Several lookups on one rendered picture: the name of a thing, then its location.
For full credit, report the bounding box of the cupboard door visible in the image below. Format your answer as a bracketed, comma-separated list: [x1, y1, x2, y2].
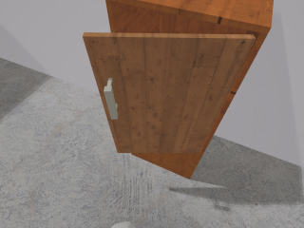
[83, 32, 256, 153]

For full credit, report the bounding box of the handle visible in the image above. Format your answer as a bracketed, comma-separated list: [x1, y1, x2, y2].
[104, 78, 118, 120]

